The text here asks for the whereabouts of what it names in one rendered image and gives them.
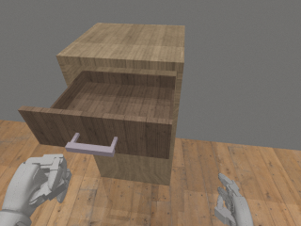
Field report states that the handle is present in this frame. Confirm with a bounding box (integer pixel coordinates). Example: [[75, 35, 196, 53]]
[[65, 133, 118, 157]]

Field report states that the left robot forearm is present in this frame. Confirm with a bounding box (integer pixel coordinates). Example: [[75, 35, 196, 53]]
[[0, 209, 32, 226]]

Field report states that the left robot hand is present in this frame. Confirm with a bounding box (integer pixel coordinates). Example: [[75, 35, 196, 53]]
[[2, 153, 72, 217]]

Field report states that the cabinet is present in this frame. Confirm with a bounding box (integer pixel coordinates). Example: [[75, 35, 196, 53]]
[[56, 23, 185, 186]]

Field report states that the right robot hand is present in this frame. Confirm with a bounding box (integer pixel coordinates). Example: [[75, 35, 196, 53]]
[[214, 172, 254, 226]]

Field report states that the drawer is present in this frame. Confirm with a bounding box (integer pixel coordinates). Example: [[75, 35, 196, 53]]
[[18, 70, 176, 159]]

